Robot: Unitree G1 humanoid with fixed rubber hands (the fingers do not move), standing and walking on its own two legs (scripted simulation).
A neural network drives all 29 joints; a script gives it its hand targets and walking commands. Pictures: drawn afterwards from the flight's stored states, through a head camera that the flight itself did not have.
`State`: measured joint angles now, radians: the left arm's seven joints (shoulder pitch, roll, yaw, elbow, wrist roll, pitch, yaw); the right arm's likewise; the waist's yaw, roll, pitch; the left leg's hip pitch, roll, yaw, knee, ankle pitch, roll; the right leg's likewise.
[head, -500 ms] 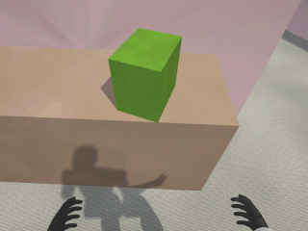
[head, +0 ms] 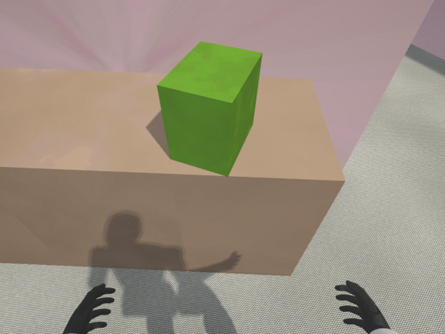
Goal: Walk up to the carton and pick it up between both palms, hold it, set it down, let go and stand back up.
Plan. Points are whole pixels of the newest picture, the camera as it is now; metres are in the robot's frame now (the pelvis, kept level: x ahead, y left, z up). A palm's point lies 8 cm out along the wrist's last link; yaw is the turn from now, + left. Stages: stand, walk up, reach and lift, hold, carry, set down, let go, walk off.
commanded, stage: stand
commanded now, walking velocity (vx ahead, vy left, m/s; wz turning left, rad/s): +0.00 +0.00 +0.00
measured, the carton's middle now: (214, 108) +0.64 +0.03 +0.04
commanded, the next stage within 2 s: none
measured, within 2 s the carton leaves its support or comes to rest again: neither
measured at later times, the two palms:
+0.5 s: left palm out of the picture +0.15 +0.26 -0.07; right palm (378, 329) +0.15 -0.26 -0.07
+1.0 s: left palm out of the picture +0.14 +0.26 -0.07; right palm out of the picture +0.14 -0.26 -0.07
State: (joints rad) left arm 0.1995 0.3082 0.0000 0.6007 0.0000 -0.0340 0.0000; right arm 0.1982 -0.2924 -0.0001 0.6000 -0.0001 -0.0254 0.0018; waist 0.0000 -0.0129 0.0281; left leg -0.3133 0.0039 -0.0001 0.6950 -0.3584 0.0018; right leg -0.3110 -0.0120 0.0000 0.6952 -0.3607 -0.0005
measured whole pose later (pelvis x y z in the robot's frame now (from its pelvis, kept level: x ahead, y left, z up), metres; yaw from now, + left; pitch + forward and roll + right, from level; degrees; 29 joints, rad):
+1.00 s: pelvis -0.01 +0.00 +0.00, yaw +0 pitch -3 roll +0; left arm 0.20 0.32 0.00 0.62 0.00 -0.04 0.00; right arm 0.20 -0.31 0.00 0.62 0.00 -0.03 0.00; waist 0.00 -0.01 0.03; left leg -0.31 0.00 0.00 0.70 -0.34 0.00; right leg -0.31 -0.01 0.00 0.70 -0.34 0.00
